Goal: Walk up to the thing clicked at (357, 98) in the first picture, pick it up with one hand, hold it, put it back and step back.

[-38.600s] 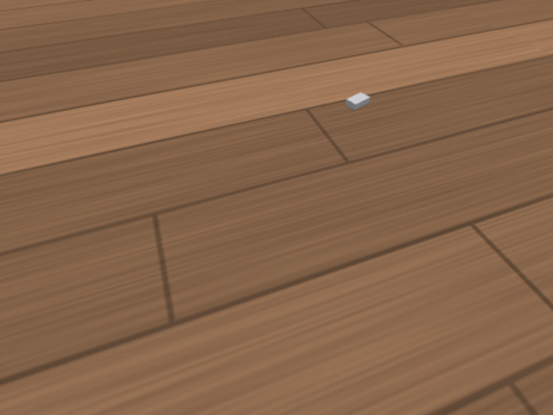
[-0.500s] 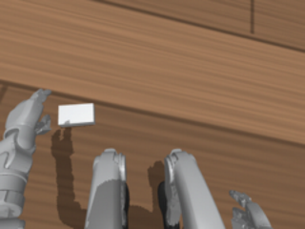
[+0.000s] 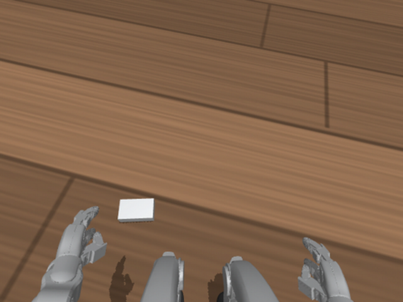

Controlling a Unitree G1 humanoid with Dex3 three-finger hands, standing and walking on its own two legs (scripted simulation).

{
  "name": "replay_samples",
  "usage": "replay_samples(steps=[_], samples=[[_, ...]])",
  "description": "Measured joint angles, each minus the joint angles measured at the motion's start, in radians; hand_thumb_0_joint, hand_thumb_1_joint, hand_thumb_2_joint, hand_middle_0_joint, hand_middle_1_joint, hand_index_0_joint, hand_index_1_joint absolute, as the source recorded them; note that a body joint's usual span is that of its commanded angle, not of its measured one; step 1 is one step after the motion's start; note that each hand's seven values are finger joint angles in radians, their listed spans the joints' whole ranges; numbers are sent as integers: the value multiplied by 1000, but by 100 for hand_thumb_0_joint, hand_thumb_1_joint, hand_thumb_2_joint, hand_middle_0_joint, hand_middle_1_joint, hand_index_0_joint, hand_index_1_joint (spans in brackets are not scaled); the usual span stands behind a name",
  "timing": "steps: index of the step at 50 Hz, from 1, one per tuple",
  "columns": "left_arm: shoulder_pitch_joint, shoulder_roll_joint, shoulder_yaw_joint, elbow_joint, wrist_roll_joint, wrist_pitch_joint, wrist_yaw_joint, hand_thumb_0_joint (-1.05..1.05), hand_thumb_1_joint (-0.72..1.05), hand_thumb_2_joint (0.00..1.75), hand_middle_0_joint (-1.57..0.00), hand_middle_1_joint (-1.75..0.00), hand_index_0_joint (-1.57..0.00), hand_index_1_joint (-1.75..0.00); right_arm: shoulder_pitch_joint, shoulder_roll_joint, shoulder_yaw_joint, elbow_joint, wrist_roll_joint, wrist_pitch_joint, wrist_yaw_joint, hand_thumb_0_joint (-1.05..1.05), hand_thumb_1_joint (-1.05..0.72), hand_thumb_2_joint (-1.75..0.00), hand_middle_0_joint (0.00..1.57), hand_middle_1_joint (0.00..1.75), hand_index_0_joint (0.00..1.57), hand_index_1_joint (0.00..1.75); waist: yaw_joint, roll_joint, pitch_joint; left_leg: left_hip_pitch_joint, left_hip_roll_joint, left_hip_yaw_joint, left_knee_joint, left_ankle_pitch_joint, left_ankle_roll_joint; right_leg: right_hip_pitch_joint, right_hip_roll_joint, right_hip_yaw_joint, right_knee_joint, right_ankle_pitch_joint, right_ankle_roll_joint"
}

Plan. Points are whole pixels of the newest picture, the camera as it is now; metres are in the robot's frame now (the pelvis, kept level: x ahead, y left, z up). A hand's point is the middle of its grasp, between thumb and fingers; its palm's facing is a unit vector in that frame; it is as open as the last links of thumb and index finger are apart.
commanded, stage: home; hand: left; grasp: from above
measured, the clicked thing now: (137, 210) +0.49 +0.26 -0.60
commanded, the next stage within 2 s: none
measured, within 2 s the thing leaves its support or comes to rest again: neither
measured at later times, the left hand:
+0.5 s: hand (88, 263) +0.20 +0.19 +0.05, palm faces +0.09 -0.97 -0.21, open 7.4 cm
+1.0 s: hand (88, 265) +0.20 +0.19 +0.04, palm faces +0.08 -0.98 -0.20, open 7.4 cm
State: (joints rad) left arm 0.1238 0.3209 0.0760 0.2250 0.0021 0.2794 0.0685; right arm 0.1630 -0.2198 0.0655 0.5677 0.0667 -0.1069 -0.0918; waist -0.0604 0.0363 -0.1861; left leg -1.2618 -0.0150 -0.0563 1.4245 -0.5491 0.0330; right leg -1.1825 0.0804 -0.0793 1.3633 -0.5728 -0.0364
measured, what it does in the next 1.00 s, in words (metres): rises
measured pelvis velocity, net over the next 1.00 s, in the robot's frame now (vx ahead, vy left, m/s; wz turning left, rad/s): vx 0.05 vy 0.00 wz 0.04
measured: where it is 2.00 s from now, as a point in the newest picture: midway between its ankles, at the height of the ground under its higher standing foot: outside the picture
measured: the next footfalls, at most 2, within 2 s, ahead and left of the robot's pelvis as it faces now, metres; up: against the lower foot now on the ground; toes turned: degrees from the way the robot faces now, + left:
none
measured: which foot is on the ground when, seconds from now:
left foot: down 0.00-1.00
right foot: down 0.00-1.00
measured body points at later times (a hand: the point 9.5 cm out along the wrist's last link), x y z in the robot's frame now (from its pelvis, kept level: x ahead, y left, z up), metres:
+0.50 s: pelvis +0.05 +0.00 +0.09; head +0.06 +0.01 +0.54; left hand +0.20 +0.24 +0.06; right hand +0.22 -0.23 +0.03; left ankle +0.06 +0.09 -0.59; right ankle +0.04 -0.10 -0.59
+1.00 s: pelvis +0.05 +0.00 +0.09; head +0.06 +0.00 +0.54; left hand +0.19 +0.24 +0.06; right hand +0.21 -0.24 +0.03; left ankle +0.06 +0.09 -0.59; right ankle +0.04 -0.10 -0.59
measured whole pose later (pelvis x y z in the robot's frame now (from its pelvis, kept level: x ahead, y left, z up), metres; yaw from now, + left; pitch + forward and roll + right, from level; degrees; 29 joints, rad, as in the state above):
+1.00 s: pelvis +0.05 +0.00 +0.09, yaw +2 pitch +9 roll -3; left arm 0.49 0.23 0.02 -0.08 -0.06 0.40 0.02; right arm 0.31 -0.23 0.06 0.53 0.02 -0.22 -0.18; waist -0.04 0.05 -0.16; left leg -0.68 -0.03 -0.05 0.98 -0.46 0.03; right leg -0.60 0.07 -0.04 0.91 -0.47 -0.03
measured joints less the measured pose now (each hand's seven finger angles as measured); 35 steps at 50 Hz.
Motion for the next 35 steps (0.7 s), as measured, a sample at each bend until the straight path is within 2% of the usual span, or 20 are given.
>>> replay_samples(steps=[5, 9, 15, 20, 35], samples=[[101, -41, -2, -76, -55, 53, 3, 1, 90, 90, -21, -30, -20, -30, 68, 0, 8, -8, 0, -22, -38, 1, -90, -90, 20, 30, 20, 30, -8, 3, 3, 175, -1, -6, -149, 31, -2, 179, 1, 6, -157, 37, -1], [191, -64, -11, -148, -74, 83, 3, 1, 90, 90, -21, -30, -20, -30, 116, -3, 6, -22, -8, -38, -65, 1, -90, -90, 20, 30, 20, 30, -13, 6, 5, 308, -1, -6, -259, 55, -2, 313, 1, 15, -273, 65, 0], [323, -86, -38, -271, -74, 114, -2, 1, 90, 90, -21, -30, -20, -30, 164, -8, -4, -46, -19, -61, -92, 1, -90, -90, 20, 30, 20, 30, -8, 16, -4, 460, -4, 1, -380, 79, 1, 465, -3, 30, -398, 93, 4], [382, -93, -54, -332, -70, 135, -16, 1, 90, 90, -21, -30, -20, -30, 163, -8, -7, -58, -26, -78, -101, 1, -90, -90, 20, 30, 20, 30, 5, 23, -8, 533, -8, 4, -427, 86, 4, 537, -7, 36, -444, 100, 6], [369, -93, -54, -310, -60, 139, -49, 1, 91, 90, -20, -30, -20, -30, 126, -10, -3, -58, -44, -119, -93, 1, -90, -90, 20, 30, 20, 30, 29, 8, 18, 581, -17, -1, -446, 90, 1, 584, -16, 31, -453, 95, 4]])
